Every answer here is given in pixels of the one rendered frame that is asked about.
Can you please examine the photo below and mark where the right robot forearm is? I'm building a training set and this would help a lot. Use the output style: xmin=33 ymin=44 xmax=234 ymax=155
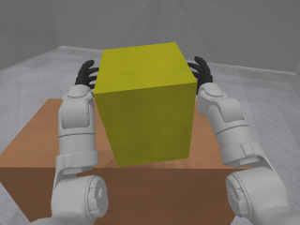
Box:
xmin=197 ymin=82 xmax=290 ymax=203

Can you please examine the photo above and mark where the robot left upper arm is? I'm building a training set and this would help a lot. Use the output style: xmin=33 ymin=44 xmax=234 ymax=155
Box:
xmin=28 ymin=175 xmax=109 ymax=225

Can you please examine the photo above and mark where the left robot forearm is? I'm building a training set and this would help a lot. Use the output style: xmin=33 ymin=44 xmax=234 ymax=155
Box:
xmin=51 ymin=84 xmax=99 ymax=213

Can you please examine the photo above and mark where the robot left hand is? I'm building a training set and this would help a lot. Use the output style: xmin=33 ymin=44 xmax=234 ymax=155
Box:
xmin=74 ymin=59 xmax=99 ymax=96

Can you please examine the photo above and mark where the robot right hand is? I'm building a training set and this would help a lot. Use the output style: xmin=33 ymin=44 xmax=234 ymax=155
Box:
xmin=187 ymin=56 xmax=213 ymax=96

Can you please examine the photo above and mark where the pedestal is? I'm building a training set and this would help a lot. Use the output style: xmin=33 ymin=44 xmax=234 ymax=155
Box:
xmin=0 ymin=98 xmax=252 ymax=225

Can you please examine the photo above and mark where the robot right upper arm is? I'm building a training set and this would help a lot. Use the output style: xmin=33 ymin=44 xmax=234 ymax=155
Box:
xmin=225 ymin=166 xmax=300 ymax=225

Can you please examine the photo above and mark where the carton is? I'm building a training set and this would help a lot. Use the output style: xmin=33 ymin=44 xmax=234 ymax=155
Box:
xmin=93 ymin=42 xmax=198 ymax=167

